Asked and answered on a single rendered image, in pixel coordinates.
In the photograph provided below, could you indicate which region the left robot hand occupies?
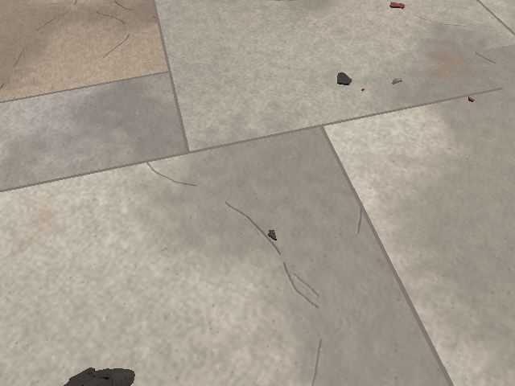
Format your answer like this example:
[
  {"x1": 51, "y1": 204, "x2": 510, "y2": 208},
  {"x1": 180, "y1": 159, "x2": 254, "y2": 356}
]
[{"x1": 64, "y1": 368, "x2": 135, "y2": 386}]

